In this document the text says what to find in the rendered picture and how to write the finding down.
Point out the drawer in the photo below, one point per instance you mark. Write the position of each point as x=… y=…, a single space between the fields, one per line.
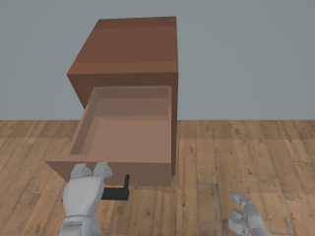
x=130 y=128

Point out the cabinet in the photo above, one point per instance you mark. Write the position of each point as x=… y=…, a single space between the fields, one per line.
x=130 y=52

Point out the robot right hand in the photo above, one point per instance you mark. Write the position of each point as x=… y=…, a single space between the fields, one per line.
x=241 y=222

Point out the handle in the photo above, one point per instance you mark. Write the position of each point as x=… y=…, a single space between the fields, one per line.
x=117 y=194

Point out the robot left hand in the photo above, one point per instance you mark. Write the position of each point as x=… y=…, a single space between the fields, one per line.
x=84 y=191

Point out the robot left forearm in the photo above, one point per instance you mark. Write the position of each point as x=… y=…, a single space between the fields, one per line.
x=77 y=225

